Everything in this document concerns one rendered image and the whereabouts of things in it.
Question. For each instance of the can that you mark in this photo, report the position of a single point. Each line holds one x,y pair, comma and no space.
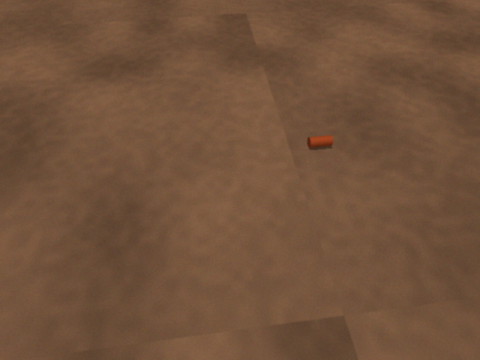
319,141

